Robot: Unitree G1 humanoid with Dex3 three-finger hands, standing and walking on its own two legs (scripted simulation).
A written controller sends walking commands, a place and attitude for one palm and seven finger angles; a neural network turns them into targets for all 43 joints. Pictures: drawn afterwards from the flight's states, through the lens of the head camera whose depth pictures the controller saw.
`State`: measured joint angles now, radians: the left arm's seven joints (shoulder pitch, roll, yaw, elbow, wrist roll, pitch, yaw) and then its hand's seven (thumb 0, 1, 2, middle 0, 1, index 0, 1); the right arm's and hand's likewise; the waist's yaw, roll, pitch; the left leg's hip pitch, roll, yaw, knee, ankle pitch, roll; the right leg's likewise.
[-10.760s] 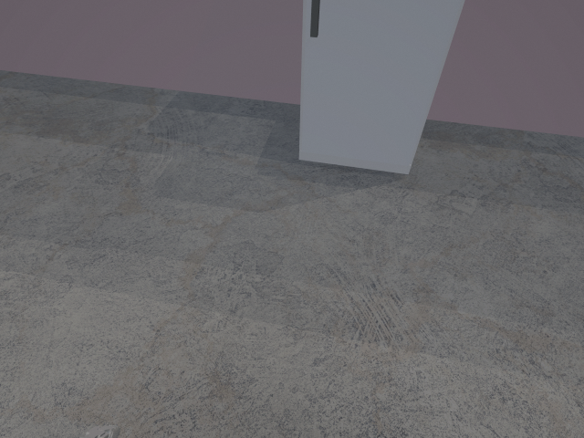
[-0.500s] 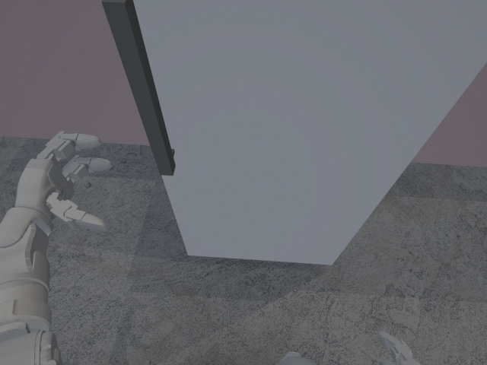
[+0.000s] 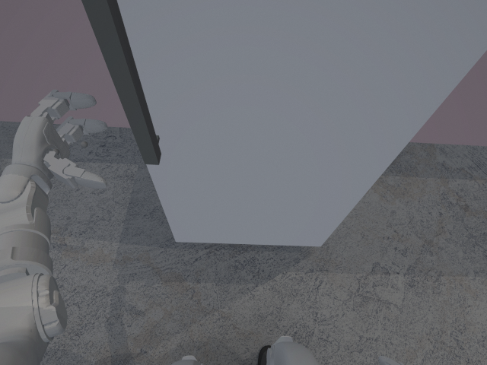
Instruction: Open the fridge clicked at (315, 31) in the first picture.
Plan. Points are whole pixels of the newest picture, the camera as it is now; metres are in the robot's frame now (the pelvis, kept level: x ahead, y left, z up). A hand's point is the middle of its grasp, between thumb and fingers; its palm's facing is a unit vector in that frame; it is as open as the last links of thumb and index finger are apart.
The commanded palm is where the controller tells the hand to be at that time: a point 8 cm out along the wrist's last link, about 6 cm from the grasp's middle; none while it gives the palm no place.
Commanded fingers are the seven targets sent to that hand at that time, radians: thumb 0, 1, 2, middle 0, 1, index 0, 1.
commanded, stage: move the hooked fingers beside the handle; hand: left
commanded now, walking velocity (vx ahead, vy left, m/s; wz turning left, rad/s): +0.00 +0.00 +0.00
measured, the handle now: (133, 82) +0.52 +0.17 +0.14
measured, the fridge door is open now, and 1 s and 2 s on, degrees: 0 0 0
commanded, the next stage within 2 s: feel for the door with the fingertips in 1.00 s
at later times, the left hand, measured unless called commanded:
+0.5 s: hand (87, 135) +0.47 +0.25 +0.08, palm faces -0.07 -1.00 +0.00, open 13.9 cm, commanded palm +0.44 +0.29 +0.08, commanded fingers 0.00 -0.50 0.30 -0.30 -1.20 -0.30 -1.20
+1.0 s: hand (93, 139) +0.45 +0.23 +0.08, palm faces -0.04 -1.00 -0.01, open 13.9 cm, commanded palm +0.43 +0.28 +0.08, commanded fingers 0.00 -0.50 0.30 -0.30 -1.20 -0.30 -1.20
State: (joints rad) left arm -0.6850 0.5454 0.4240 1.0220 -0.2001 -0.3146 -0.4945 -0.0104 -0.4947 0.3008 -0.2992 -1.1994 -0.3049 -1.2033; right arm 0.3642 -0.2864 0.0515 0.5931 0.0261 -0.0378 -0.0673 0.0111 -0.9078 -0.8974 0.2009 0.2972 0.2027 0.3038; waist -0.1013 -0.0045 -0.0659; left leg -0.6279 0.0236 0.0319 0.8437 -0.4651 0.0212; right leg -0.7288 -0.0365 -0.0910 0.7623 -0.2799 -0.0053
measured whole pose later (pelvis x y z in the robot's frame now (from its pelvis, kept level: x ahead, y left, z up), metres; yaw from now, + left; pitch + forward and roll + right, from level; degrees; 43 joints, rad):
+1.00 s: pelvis +0.00 +0.00 +0.00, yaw +0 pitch +15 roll -2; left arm -0.72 0.53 0.40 1.05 -0.18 -0.34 -0.44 -0.01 -0.49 0.30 -0.30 -1.20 -0.31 -1.20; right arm 0.34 -0.27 0.06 0.57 0.02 0.03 -0.05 0.01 -0.91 -0.90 0.20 0.30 0.20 0.30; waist -0.10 0.00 -0.08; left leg -0.65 0.03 0.02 0.87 -0.48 0.02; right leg -0.75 -0.03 -0.10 0.78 -0.29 0.00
